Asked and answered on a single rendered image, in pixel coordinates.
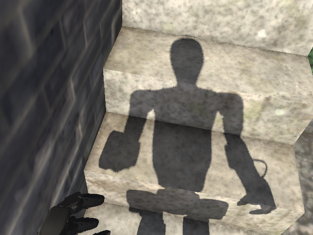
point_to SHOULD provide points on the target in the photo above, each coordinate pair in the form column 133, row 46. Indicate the robot left hand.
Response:
column 60, row 221

